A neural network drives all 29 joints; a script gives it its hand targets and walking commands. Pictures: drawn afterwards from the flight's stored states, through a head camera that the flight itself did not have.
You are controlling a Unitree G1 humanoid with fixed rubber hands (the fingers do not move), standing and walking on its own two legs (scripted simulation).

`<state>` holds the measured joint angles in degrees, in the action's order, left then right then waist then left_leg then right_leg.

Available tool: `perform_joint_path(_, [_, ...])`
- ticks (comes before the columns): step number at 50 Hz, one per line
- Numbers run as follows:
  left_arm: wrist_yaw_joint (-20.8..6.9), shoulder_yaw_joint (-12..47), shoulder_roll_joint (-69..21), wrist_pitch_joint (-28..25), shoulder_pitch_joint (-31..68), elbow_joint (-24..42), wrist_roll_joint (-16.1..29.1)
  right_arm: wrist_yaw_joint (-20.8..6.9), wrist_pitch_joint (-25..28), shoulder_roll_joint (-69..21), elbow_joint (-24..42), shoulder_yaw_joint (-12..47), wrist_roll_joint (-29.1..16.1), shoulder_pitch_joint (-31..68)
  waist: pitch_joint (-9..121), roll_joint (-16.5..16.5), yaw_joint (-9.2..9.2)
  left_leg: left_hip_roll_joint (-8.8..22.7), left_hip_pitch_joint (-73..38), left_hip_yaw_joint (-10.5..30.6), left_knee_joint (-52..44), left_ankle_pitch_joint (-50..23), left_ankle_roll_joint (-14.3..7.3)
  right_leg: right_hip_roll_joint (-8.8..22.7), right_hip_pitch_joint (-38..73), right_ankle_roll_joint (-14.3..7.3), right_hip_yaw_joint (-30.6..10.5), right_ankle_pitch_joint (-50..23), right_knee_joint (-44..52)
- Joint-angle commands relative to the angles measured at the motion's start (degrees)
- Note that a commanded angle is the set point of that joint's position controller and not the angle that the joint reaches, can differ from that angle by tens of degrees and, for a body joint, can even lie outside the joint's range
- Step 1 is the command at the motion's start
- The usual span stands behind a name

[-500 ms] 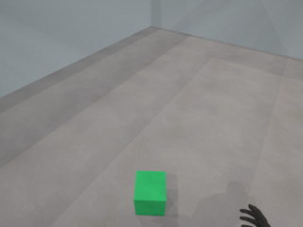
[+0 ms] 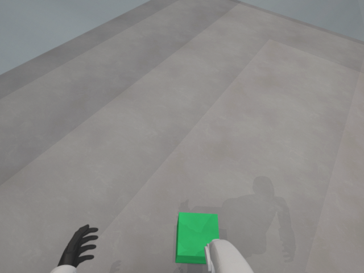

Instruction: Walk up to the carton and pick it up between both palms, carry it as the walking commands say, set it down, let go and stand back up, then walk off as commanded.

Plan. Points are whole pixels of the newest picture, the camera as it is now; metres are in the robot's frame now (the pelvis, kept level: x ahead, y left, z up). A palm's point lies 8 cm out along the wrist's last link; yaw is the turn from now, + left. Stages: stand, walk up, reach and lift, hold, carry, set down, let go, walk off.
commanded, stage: walk off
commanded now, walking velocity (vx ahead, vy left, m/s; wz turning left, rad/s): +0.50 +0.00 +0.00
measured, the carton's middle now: (195, 239) +0.31 -0.11 -0.64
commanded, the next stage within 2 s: stand in 1.38 s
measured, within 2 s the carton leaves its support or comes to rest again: neither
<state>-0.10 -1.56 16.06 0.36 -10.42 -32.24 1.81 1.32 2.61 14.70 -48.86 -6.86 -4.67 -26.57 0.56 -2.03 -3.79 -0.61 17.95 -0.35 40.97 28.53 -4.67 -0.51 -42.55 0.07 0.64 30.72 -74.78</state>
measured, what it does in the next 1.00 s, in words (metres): climbs: right foot 0.10 m higher, then right foot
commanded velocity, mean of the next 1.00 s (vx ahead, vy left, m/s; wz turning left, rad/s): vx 0.50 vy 0.00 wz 0.00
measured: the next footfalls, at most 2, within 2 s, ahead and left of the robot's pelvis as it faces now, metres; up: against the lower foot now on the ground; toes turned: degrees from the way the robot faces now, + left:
right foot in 0.06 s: +0.14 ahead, -0.16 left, +0.10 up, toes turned +1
right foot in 0.26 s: +0.22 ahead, -0.13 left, +0.00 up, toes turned -2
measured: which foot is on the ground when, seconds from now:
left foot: down 0.00-0.28, up 0.30-0.58, down 0.60-1.00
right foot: up 0.00-0.04, down 0.06-0.10, up 0.12-0.24, down 0.26-0.62, up 0.64-0.88, down 0.90-1.00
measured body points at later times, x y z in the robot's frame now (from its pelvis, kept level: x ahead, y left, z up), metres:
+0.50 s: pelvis +0.26 +0.00 -0.01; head +0.26 +0.00 +0.44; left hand +0.27 +0.26 -0.13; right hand +0.40 -0.26 -0.11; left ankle +0.18 +0.10 -0.65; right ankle +0.18 -0.13 -0.72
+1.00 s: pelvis +0.38 +0.05 +0.02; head +0.46 +0.08 +0.46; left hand +0.68 +0.24 -0.06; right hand +0.23 -0.20 -0.07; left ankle +0.35 +0.13 -0.72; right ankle +0.27 -0.12 -0.56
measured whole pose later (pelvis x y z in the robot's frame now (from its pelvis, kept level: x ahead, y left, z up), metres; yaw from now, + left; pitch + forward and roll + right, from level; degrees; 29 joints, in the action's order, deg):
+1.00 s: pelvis +0.38 +0.05 +0.02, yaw +1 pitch +11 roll -6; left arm -1.5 -0.9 12.2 -0.5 9.2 -38.5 1.7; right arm 3.4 4.4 11.5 -53.6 -6.8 -4.6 -35.8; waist 1.0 -3.6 -8.0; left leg 3.6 25.0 0.1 32.8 18.4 -2.7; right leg -0.1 -37.1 0.8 1.3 30.4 -80.5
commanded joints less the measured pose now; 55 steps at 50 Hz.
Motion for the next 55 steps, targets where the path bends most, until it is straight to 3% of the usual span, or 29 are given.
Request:
perform_joint_path(1, [-1.88, 2.02, -2.86, -0.33, 8.86, 5.95, -5.09, 1.70, 0.98, 7.75, 2.11, 2.71, 5.96, -12.63, 8.93, -4.90, -2.85, 11.40, -25.49, 19.56, -17.76, -61.94, 6.28, 2.14, -13.49, 3.10, 4.46, -6.00, -4.30])
perform_joint_path(4, [-1.72, 2.43, -2.52, -1.27, 16.46, 8.27, -4.40, 2.01, 1.45, 3.32, 1.91, 3.50, 6.45, -10.07, 2.54, 2.44, -0.03, 11.55, -24.14, 17.98, -22.22, -49.73, 0.06, 4.62, -16.37, 1.66, 3.57, -14.09, 10.13])
perform_joint_path(5, [-2.15, 3.62, -3.74, -2.25, 19.30, 7.76, -4.96, 2.19, 1.67, 2.78, 0.34, 3.18, 5.57, -14.04, 2.20, 2.74, -3.38, 7.57, -22.87, 13.25, -22.66, -56.45, 2.34, 2.61, -13.56, 0.75, 7.96, -16.00, 15.41])
perform_joint_path(7, [-2.71, 4.57, -6.27, -2.60, 18.85, 6.34, -4.44, 2.12, 0.71, 3.44, -1.17, 3.09, 5.97, -12.97, 3.85, 0.66, -2.92, 6.04, -22.52, 8.63, -19.53, -64.33, 5.00, 0.10, -3.35, 0.55, 8.71, -24.87, 31.12])
perform_joint_path(11, [-1.50, 2.88, -1.91, -2.74, 9.91, 1.17, -3.58, 1.23, 1.37, 9.17, 0.20, 0.69, 6.49, -9.22, 12.61, -6.08, 2.69, 8.75, -25.28, 9.25, -4.71, -89.87, 2.53, -4.52, 19.23, -1.87, 10.09, -19.81, 40.59])
perform_joint_path(13, [0.49, 0.75, 4.30, -4.44, -8.85, -5.96, -5.16, 1.25, 1.70, 10.98, 1.93, -0.23, 4.96, -4.40, 19.02, -0.60, 10.72, 8.75, -3.90, 6.90, 15.35, -68.85, 6.07, 4.88, 53.81, -6.84, 2.70, -30.38, 43.73])
perform_joint_path(14, [0.57, 0.26, 5.69, -4.43, -16.26, -7.61, -5.78, 0.49, 2.16, 3.26, 3.80, 1.91, 5.90, -6.40, 24.94, 10.22, 12.77, 1.37, 16.31, 5.47, 30.62, -2.12, 4.95, 22.08, 74.42, -11.99, -15.15, -60.86, 34.21])
perform_joint_path(15, [0.88, -1.34, 7.81, -3.34, -24.02, -9.71, -4.98, -0.27, 2.04, 4.12, 6.69, 2.12, 5.46, -2.28, 22.99, 13.80, 15.37, 0.09, 26.53, 4.56, 42.38, 8.55, 5.70, 27.60, 70.39, -19.15, -30.21, -56.73, 39.76])
perform_joint_path(16, [1.19, -1.02, 6.24, -2.40, -21.73, -9.61, -4.45, -0.91, 1.60, 6.74, 6.98, 1.67, 6.93, 3.19, 12.88, 13.12, 15.33, 0.32, 32.06, 4.07, 44.28, 5.32, 5.66, 25.52, 61.61, -19.50, -33.07, -40.57, 48.34])
perform_joint_path(18, [1.57, -1.91, 5.69, -3.73, -10.99, -6.76, -5.39, -1.96, 1.23, 2.19, 11.87, 2.09, 8.14, 12.60, -2.43, 2.23, 8.91, 3.68, 30.23, 4.65, 36.79, -0.68, 6.88, 19.87, 43.82, -15.79, -23.73, -32.88, 52.52])
perform_joint_path(22, [0.74, -2.28, 3.67, -5.94, -10.99, -4.49, -3.55, -1.98, -1.44, 1.82, 15.56, 2.67, 7.46, 11.26, -8.03, 14.14, 3.88, 4.64, 24.19, 4.30, 30.14, 2.86, 4.68, 18.79, 32.25, -13.81, -16.05, -28.44, 60.44])
perform_joint_path(23, [0.92, -1.29, 2.31, -5.85, -15.04, -6.30, -3.99, -1.66, -0.98, 2.26, 16.71, 3.24, 8.10, 14.78, -9.39, 6.87, 4.57, 5.31, 28.27, 4.14, 29.15, 2.49, 5.04, 20.68, 34.61, -14.11, -18.60, -29.50, 58.93])
perform_joint_path(24, [0.52, -2.16, 5.32, -6.08, -11.57, -5.70, -3.53, -1.04, -1.00, 1.98, 17.98, 3.89, 7.08, 15.75, -13.97, 13.89, 2.07, 6.11, 28.31, 3.19, 27.48, 4.50, 5.26, 22.29, 29.74, -13.49, -16.94, -33.87, 62.56])
perform_joint_path(27, [-0.21, -3.12, 8.17, -5.59, -5.17, -0.92, -4.12, -2.86, -1.20, 0.66, 14.74, 4.48, 6.14, 9.85, -10.87, 12.37, -0.45, 5.54, 1.91, -2.29, 7.83, -6.94, 5.56, 15.38, 16.10, -8.13, -1.53, -30.99, 59.15])
perform_joint_path(30, [0.45, -3.45, 8.31, -3.95, -1.21, -0.68, -4.33, -1.64, -0.60, 7.66, 8.81, 0.64, 7.14, -10.52, 1.30, -2.16, -12.15, -0.38, -20.12, -5.74, -5.54, -15.02, 5.01, 8.67, 18.17, -4.03, 4.24, -38.16, 23.80])
perform_joint_path(31, [0.44, -2.86, 3.51, -3.66, -6.95, -1.12, -4.05, -0.45, 0.26, 12.41, 6.46, -0.34, 8.51, -18.50, 5.90, -24.21, -11.37, 15.07, -22.75, 16.96, -15.49, -22.46, 5.24, -0.31, 13.78, 0.08, 5.04, -1.81, -0.80])
perform_joint_path(32, [0.10, -2.69, 1.64, -3.20, -11.91, 0.84, -2.83, -0.29, 0.62, 12.52, 7.46, 0.40, 7.49, -14.03, 7.72, -28.45, -4.30, 18.49, -26.70, 41.33, -23.57, -46.21, 5.21, -5.39, 5.78, 0.56, -3.63, 3.47, -7.34])
perform_joint_path(33, [0.86, -3.69, 4.51, -3.12, -10.56, 0.46, -2.03, -0.18, 1.14, 11.28, 6.99, 0.93, 7.65, -11.50, 6.07, -24.03, -3.03, 17.80, -31.10, 35.52, -18.76, -60.44, 1.50, -4.49, 2.24, 1.25, -5.13, 2.06, -12.32])
perform_joint_path(35, [1.84, -3.26, 4.06, -3.45, -3.48, -0.59, -2.46, 0.54, 2.13, 8.95, 6.04, 0.88, 7.32, -11.59, 10.83, -8.68, -5.01, 13.66, -37.87, 18.06, -7.30, -80.83, 5.84, -1.22, -1.82, 1.40, -3.83, -0.59, -11.31])
perform_joint_path(37, [0.47, -2.09, 0.66, -2.88, 3.25, 1.62, -2.63, 1.36, 2.50, 9.17, 4.57, 0.79, 7.82, -11.05, 14.49, -7.23, -3.53, 13.64, -39.19, 20.19, -9.38, -70.06, -0.33, -0.13, -5.36, 2.01, -2.30, -0.30, -9.19])
perform_joint_path(38, [-0.05, -1.84, -0.25, -2.60, 2.13, -0.25, -3.28, 1.70, 2.78, 7.31, 3.63, 0.97, 7.40, -12.96, 16.61, -13.07, -2.93, 11.57, -40.50, 15.88, -9.09, -73.14, 4.04, -0.15, -4.57, 1.72, -1.73, -2.73, -8.00])
perform_joint_path(39, [-0.04, -1.32, -1.14, -2.61, 8.60, 1.37, -3.71, 1.63, 3.32, 7.23, 2.60, 1.05, 7.55, -15.55, 13.52, -14.47, -5.66, 13.06, -39.74, 16.40, -9.95, -73.58, 0.55, 0.74, -10.10, 1.46, 0.32, -0.36, -9.38])
perform_joint_path(40, [-1.42, -1.09, -1.99, -1.82, 8.25, -0.46, -3.96, 1.59, 2.49, 4.35, 1.66, 1.97, 6.65, -17.49, 16.29, -10.66, -4.06, 11.28, -36.60, 16.67, -11.31, -63.33, 3.79, 1.25, -4.62, 2.03, -1.28, -1.58, -5.73])
perform_joint_path(45, [-1.47, 1.77, -6.61, -1.99, 18.77, -0.31, -4.89, 2.59, 3.28, 0.49, -3.06, 3.06, 6.80, -22.04, 17.69, -4.33, -4.12, 15.39, -41.39, 17.21, -13.49, -61.84, -0.06, 2.84, -13.83, 0.94, -0.45, -2.14, -3.52])
perform_joint_path(46, [-1.87, 0.99, -5.30, -2.20, 19.55, -1.05, -4.74, 2.50, 3.05, 1.67, -4.30, 3.18, 6.48, -23.59, 15.23, -11.04, -4.79, 13.54, -41.50, 19.11, -14.16, -68.18, 4.07, 1.25, -16.58, 1.26, 1.80, -1.02, -7.41])
perform_joint_path(47, [-1.76, 0.42, -3.13, -1.40, 20.32, -1.58, -4.15, 2.08, 3.16, -0.61, -4.07, 4.11, 6.54, -23.23, 17.96, -5.91, -4.86, 13.49, -44.22, 16.95, -13.45, -64.84, 4.07, 1.68, -15.62, 1.56, -0.12, -3.14, -5.68])
perform_joint_path(48, [-2.24, 0.85, -4.86, -1.00, 21.75, -1.91, -4.64, 2.18, 2.62, -1.06, -4.99, 4.04, 6.31, -24.74, 17.16, -11.22, -4.62, 12.07, -41.64, 14.81, -13.59, -67.54, 7.71, 1.41, -13.41, 2.26, 0.48, -4.13, -3.92])
perform_joint_path(50, [-2.35, 1.50, -4.34, -0.88, 30.55, 0.15, -4.12, 3.53, 1.91, -1.51, -7.97, 4.15, 6.50, -31.62, 13.60, -11.83, -9.29, 12.52, -48.54, 18.57, -13.95, -67.75, 3.52, 0.63, -22.68, 2.72, 3.10, 0.49, -1.89])
perform_joint_path(55, [-2.51, 2.89, -7.48, -1.00, 32.38, 0.87, -2.64, 3.37, 0.77, 5.46, -5.84, 1.15, 8.62, -23.79, 14.88, -3.76, -7.63, 17.44, -38.28, 23.80, -18.33, -42.16, -3.87, 1.13, -6.35, 4.22, 1.69, 1.75, 24.46])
